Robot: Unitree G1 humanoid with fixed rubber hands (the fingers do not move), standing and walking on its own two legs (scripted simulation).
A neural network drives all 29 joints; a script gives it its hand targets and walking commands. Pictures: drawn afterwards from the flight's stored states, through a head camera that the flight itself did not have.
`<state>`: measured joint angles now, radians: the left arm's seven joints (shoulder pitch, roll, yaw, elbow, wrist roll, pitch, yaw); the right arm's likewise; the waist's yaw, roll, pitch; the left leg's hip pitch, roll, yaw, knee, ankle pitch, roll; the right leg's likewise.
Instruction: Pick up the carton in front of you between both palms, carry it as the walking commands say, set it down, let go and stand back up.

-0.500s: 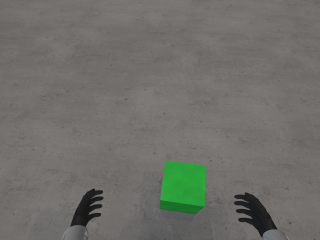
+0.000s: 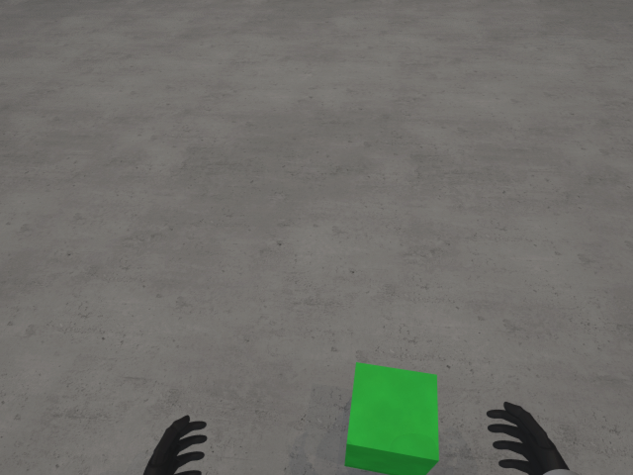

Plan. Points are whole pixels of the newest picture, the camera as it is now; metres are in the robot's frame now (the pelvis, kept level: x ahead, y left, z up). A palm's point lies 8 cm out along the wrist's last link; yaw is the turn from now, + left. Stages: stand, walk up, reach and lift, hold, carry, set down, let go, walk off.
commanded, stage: let go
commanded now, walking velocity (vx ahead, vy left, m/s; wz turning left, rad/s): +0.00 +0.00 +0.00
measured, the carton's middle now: (388, 422) +0.38 -0.14 -0.65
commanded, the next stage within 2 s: stand in 0.04 s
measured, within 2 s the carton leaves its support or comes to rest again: neither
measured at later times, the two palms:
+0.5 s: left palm out of the picture +0.09 +0.24 -0.08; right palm out of the picture +0.14 -0.34 -0.10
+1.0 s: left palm out of the picture +0.07 +0.27 -0.09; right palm out of the picture +0.10 -0.33 -0.10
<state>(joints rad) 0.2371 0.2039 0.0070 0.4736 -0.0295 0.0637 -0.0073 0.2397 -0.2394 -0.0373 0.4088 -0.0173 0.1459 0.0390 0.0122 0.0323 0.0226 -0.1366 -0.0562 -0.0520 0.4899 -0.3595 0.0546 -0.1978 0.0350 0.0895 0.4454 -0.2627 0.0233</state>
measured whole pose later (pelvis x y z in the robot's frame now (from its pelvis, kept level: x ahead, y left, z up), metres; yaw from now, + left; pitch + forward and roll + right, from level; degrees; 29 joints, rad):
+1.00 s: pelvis -0.02 -0.04 +0.01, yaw +2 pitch -2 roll +0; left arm 0.14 0.33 0.04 0.95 0.04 0.01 0.02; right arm 0.20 -0.36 -0.01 0.86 -0.03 -0.02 -0.05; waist 0.02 0.03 0.01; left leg -0.08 -0.03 -0.10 0.41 -0.30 0.01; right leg -0.15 0.05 0.04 0.41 -0.23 -0.02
